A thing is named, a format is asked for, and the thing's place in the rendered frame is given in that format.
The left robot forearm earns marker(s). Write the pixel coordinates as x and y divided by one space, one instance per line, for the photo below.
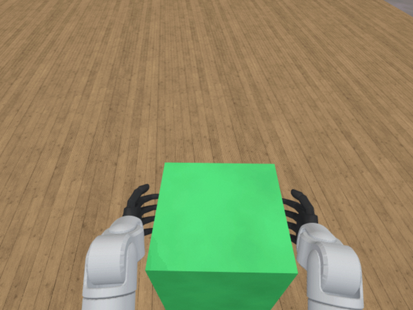
110 277

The carton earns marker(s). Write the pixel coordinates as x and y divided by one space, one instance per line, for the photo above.
220 239

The right robot hand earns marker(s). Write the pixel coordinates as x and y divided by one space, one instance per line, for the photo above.
305 210

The right robot forearm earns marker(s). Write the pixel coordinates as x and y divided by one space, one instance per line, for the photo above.
334 275

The left robot hand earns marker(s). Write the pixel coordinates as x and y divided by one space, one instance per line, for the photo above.
135 202

